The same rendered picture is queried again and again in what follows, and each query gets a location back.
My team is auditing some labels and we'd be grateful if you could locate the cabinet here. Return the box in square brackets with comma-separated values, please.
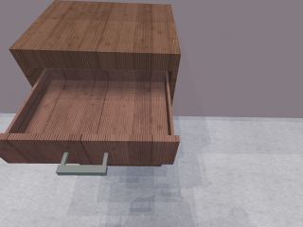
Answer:
[9, 0, 181, 166]

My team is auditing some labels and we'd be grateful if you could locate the handle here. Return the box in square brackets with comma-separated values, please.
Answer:
[56, 152, 109, 176]

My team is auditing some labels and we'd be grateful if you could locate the drawer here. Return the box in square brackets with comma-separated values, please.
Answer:
[0, 68, 180, 165]

